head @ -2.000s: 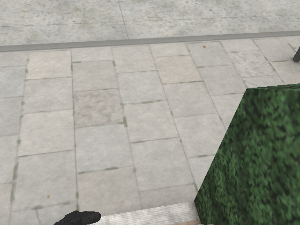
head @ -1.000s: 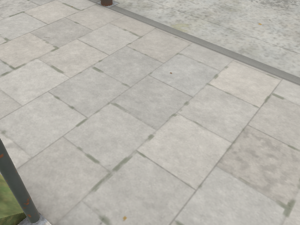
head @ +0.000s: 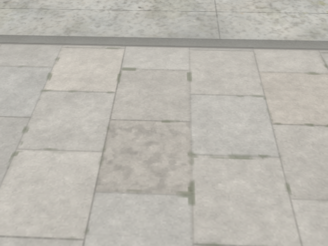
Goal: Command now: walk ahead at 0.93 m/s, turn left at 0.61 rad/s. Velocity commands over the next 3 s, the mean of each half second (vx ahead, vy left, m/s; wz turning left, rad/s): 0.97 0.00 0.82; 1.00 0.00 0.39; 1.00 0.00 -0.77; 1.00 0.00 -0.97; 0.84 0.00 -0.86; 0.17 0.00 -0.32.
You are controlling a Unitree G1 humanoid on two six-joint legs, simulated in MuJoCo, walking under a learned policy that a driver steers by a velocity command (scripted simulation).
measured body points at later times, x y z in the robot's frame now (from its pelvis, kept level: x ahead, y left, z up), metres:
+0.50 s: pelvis +0.35 -0.01 -0.06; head +0.37 -0.01 +0.39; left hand +0.41 +0.29 -0.16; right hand +0.52 -0.26 -0.19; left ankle +0.24 +0.03 -0.70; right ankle +0.43 -0.14 -0.79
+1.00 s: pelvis +0.67 +0.27 -0.06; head +0.68 +0.30 +0.39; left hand +0.55 +0.50 -0.20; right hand +0.89 +0.11 -0.18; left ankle +0.63 +0.30 -0.79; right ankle +0.74 +0.10 -0.68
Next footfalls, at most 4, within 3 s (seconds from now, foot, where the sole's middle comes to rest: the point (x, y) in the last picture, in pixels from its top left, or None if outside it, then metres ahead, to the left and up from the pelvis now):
0.02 left None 0.12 0.01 -0.83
0.36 right None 0.47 -0.13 -0.83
0.82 left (102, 215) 0.66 0.33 -0.83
1.28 right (81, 146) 1.04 0.49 -0.83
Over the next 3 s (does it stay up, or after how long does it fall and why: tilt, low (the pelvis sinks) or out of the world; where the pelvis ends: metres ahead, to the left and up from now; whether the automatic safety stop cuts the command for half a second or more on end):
stays up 1.99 0.42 -0.06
